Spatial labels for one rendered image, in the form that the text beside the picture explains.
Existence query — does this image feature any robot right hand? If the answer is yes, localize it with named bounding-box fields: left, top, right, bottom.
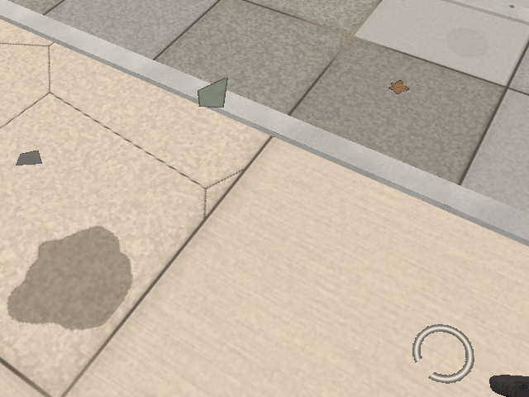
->
left=489, top=375, right=529, bottom=397

